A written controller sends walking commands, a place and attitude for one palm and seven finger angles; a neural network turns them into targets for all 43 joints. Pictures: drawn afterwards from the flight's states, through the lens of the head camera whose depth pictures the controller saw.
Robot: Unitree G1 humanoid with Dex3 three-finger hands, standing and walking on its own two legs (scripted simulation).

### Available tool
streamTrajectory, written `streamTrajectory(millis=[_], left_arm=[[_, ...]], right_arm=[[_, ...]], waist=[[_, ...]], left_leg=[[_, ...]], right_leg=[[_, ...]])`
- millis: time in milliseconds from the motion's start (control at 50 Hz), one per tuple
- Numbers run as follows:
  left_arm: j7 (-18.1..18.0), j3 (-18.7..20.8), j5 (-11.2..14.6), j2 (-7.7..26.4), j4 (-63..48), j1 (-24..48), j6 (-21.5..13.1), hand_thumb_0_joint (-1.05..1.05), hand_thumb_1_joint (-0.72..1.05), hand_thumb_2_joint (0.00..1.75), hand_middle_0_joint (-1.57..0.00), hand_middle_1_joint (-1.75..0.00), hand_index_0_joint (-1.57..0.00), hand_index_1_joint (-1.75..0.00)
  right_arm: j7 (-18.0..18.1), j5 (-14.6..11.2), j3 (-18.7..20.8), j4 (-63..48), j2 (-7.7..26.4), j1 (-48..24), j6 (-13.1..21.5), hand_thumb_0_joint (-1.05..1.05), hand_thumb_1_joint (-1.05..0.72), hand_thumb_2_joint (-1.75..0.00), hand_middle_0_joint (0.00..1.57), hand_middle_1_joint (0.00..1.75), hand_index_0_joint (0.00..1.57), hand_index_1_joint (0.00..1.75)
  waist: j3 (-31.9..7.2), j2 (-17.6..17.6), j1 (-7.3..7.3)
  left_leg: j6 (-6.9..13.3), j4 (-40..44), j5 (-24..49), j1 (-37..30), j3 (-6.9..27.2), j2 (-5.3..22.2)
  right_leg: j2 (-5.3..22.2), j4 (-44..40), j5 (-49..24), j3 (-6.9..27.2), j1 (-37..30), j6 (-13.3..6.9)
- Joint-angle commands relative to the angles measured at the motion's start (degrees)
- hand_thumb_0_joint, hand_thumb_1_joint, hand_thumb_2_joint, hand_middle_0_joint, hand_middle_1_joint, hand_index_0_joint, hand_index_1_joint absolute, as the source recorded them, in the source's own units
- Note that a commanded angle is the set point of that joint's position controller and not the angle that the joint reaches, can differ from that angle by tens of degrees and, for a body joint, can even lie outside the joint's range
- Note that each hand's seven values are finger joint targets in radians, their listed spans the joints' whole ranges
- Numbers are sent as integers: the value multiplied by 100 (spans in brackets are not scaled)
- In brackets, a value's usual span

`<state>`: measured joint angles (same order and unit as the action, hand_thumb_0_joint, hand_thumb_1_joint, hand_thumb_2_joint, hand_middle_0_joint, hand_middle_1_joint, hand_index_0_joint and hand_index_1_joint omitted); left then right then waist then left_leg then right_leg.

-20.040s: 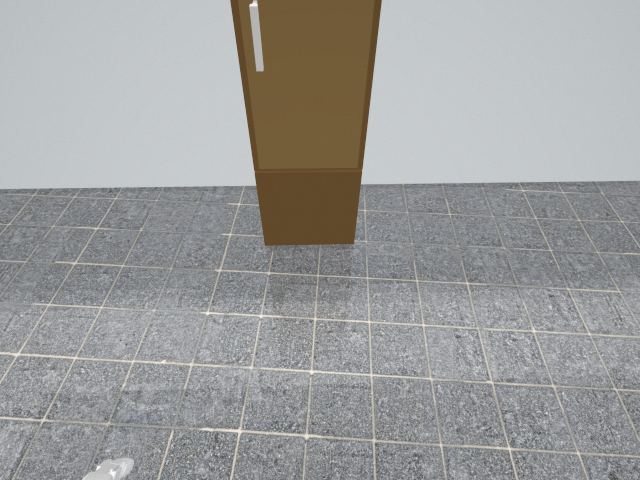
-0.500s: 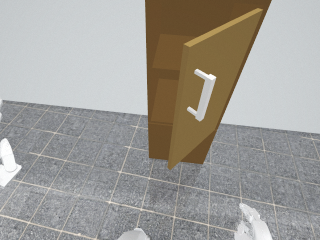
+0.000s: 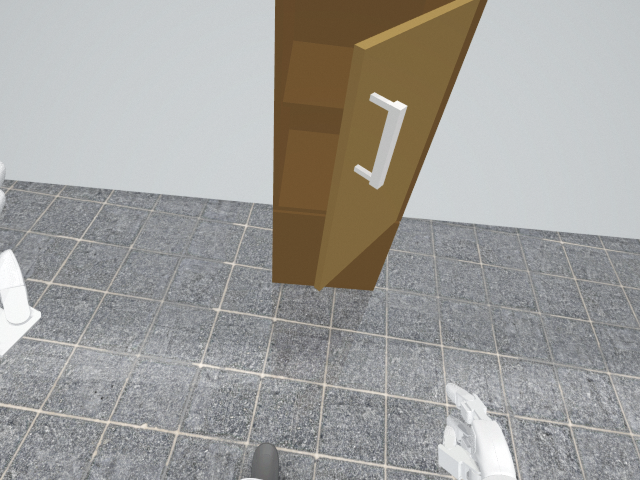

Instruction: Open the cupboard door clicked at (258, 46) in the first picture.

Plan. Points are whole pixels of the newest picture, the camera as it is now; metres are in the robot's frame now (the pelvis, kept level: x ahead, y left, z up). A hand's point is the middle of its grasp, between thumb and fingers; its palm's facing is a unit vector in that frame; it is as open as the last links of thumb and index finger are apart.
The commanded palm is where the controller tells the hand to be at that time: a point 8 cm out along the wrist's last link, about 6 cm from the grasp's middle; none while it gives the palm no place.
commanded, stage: stop stepping back and stand still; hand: left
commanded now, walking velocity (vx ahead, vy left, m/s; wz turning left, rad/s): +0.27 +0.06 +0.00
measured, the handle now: (377, 143) +0.60 -0.06 +0.09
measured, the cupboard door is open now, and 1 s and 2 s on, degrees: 50 50 50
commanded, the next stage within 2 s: let the arm hang, fingers relaxed in 1.66 s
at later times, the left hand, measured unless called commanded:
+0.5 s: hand (64, 426) +0.14 +0.20 +0.17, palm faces +0.30 -0.77 -0.56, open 7.4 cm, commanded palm +0.09 +0.26 +0.18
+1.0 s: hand (15, 402) +0.15 +0.23 +0.18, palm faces +0.40 -0.78 -0.49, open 7.4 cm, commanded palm +0.09 +0.28 +0.18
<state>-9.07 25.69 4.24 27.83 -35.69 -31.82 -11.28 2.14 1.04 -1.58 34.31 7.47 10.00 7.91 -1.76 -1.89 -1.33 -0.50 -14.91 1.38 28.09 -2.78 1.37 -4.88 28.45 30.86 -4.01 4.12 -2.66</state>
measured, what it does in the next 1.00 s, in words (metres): steps on the spot: right foot, then left foot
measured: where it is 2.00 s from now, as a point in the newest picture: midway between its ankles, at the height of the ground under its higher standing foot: outside the picture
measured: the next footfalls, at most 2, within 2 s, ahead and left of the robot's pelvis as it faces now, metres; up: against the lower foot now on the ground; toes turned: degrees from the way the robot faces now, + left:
right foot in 0.04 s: -0.12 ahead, -0.08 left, +0.00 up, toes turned -4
left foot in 0.20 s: +0.08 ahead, +0.09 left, +0.00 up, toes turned -1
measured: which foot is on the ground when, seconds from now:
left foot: down 0.00-0.02, up 0.04-0.18, down 0.20-0.46, up 0.48-0.88, down 0.90-1.00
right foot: up 0.00-0.02, down 0.04-0.26, up 0.28-0.44, down 0.46-1.00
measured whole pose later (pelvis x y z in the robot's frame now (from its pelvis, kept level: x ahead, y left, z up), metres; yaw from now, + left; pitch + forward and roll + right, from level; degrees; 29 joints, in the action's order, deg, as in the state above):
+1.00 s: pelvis -0.06 -0.02 +0.00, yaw -3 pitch +0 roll +0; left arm -9.4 24.3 1.7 24.2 -28.8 -31.5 -14.8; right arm 4.0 -0.9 1.6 34.2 13.6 10.3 6.5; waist 1.4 0.0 0.8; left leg -0.8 -26.2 -15.9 10.5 -2.6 1.6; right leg -1.6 26.1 13.6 -5.7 12.8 -3.6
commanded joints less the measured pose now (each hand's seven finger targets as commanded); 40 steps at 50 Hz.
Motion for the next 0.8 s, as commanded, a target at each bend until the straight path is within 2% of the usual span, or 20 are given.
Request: streamTrajectory(millis=[0, 40, 60, 80, 160, 180, 200, 220, 240, 280, 340, 400, 420, 440, 460, 500, 580, 660, 720, 780], left_arm=[[-64, 1107, 146, 1300, -1297, -424, -328, 0, 90, 90, -20, -30, -20, -30], [-142, 1318, 145, 1459, -1278, 8, -310, 0, 90, 90, -20, -30, -20, -30], [-27, 751, 163, 758, -603, -8, -177, 0, 90, 90, -20, -30, -20, -30], [0, 648, 99, 692, -575, 195, -112, 0, 90, 90, -20, -30, -20, -30], [-55, 366, -96, 705, 324, 1262, -141, 0, 90, 90, -20, -30, -20, -30], [-59, 226, -123, 607, 307, 1488, -157, 0, 90, 90, -20, -30, -20, -30], [-89, 251, -162, 656, 222, 1733, -206, 0, 90, 90, -20, -30, -20, -30], [-115, 238, -211, 677, 125, 1818, -269, 0, 90, 90, -20, -30, -20, -30], [-86, 410, -213, 997, -59, 1655, -357, 0, 90, 90, -20, -30, -20, -30], [-49, 409, -199, 818, -221, 1192, -309, 0, 90, 90, -20, -30, -20, -30], [-103, 838, -107, 927, -583, -172, -290, 0, 90, 90, -20, -30, -20, -30], [-135, 881, -199, 806, -556, -627, -375, 0, 90, 90, -20, -30, -20, -30], [-135, 905, -240, 809, -447, -632, -369, 0, 90, 90, -20, -30, -20, -30], [-134, 1006, -241, 965, -301, -567, -326, 0, 90, 90, -20, -30, -20, -30], [-92, 793, -154, 837, -444, -35, -364, 0, 90, 90, -20, -30, -20, -30], [-50, 905, -215, 827, 178, 418, -525, 0, 90, 90, -20, -30, -20, -30], [32, 356, -263, 437, 1160, 752, -598, 0, 90, 90, -20, -30, -20, -30], [-60, 47, -314, 332, 1178, 1077, -643, 0, 90, 90, -20, -30, -20, -30], [-134, 229, -318, 484, 408, 828, -677, 0, 90, 90, -20, -30, -20, -30], [-212, 565, -292, 665, -285, 368, -680, 0, 90, 90, -20, -30, -20, -30]], right_arm=[[86, -4, 284, -601, 902, -284, -135, 0, -90, -90, 20, 30, 20, 30], [34, 43, 179, -671, 982, -358, -5, 0, -90, -90, 20, 30, 20, 30], [100, -110, 362, -463, 1043, 7, 8, 0, -90, -90, 20, 30, 20, 30], [123, -182, 457, -619, 1213, -240, 23, 0, -90, -90, 20, 30, 20, 30], [353, -149, 310, -338, 1224, -193, 115, 0, -90, -90, 20, 30, 20, 30], [389, -141, 336, -380, 1334, -90, 142, 0, -90, -90, 20, 30, 20, 30], [391, -141, 336, -423, 1396, -21, 168, 0, -90, -90, 20, 30, 20, 30], [334, -113, 317, -481, 1320, 59, 227, 0, -90, -90, 20, 30, 20, 30], [329, 15, 236, -432, 1147, -12, 312, 0, -90, -90, 20, 30, 20, 30], [208, -27, 365, -426, 1182, -196, 349, 0, -90, -90, 20, 30, 20, 30], [154, -55, 404, -607, 1214, -385, 318, 0, -90, -90, 20, 30, 20, 30], [159, -81, 394, -771, 1097, -406, 159, 0, -90, -90, 20, 30, 20, 30], [163, -69, 423, -772, 1028, -386, 93, 0, -90, -90, 20, 30, 20, 30], [156, -107, 488, -771, 945, -324, 18, 0, -90, -90, 20, 30, 20, 30], [194, -23, 496, -720, 1122, -347, 36, 0, -90, -90, 20, 30, 20, 30], [209, -2, 464, -441, 1092, -82, 160, 0, -90, -90, 20, 30, 20, 30], [294, -101, 461, -302, 1143, -92, 126, 0, -90, -90, 20, 30, 20, 30], [324, -123, 493, -338, 1214, -211, 261, 0, -90, -90, 20, 30, 20, 30], [297, -91, 509, -479, 1181, -288, 331, 0, -90, -90, 20, 30, 20, 30], [253, -70, 467, -666, 1071, -315, 318, 0, -90, -90, 20, 30, 20, 30]], waist=[[-682, -517, 173], [-862, -335, 183], [-705, -814, 65], [-93, -993, 32], [522, 401, -108], [284, 1100, -124], [143, 1806, -102], [75, 2006, -76], [45, 1771, -32], [126, 369, 95], [-261, 1239, 295], [-125, 1785, 264], [34, 949, 303], [139, -862, 281], [417, -1084, 180], [331, -447, -71], [324, 9, -7], [194, -712, 143], [-148, -1067, 285], [-438, -644, 378]], left_leg=[[-123, -3000, -1609, -1848, 115, -161], [-129, -3805, -1802, -463, 389, -28], [-145, -3926, -1473, -276, 557, -92], [-67, -3678, -1221, -208, 537, 80], [311, -1662, -1471, -1648, -4, -101], [561, -1245, -1160, -2075, 611, 176], [1036, -937, -822, -2473, 1986, 1003], [1508, -417, -587, -2707, 3364, 1697], [1521, 52, -1337, -2297, 3913, 1856], [1257, 518, -2881, -716, 3068, 1603], [643, 781, -3659, 443, 1175, 820], [362, -69, -4310, 1450, 566, 525], [218, -1375, -4018, 1625, 204, 173], [70, -3698, -3331, 1322, -78, -266], [-11, -5020, -2855, 1529, 391, -272], [-49, -5528, -1868, 1084, 665, 17], [-41, -4870, -1199, 725, 345, 91], [114, -3490, -1473, 266, 26, -55], [203, -2316, -1727, -196, -173, -137], [260, -1395, -1774, -729, -212, -195]], right_leg=[[1798, -2067, -1599, 1413, 1854, -460], [2389, -1595, -2564, 1717, 1161, -912], [1902, -1292, -2012, 1158, 861, -799], [1768, -1287, -2304, 1359, 1085, -673], [1437, 199, -3097, 642, 1574, -197], [1043, 1029, -3015, 406, 1723, 75], [532, 1934, -2023, 165, 2319, 382], [290, 2827, -249, 399, 2932, 406], [392, 3488, 168, 804, 2876, 239], [560, 3210, -133, 831, 1761, 197], [282, 1765, -627, -88, -53, 186], [308, 691, -461, -279, -1043, 75], [703, -131, -137, 361, -784, -101], [1955, -1626, 1357, 2598, 482, -566], [2760, -2313, 1587, 3895, 1134, -826], [2407, -2193, 1175, 3125, 1592, -489], [1874, -1782, -694, 1629, 1282, 16], [1791, -1779, -1499, 1293, 555, 465], [1857, -1551, -2455, 1288, -123, 331], [1884, -1255, -3193, 1245, -427, 109]])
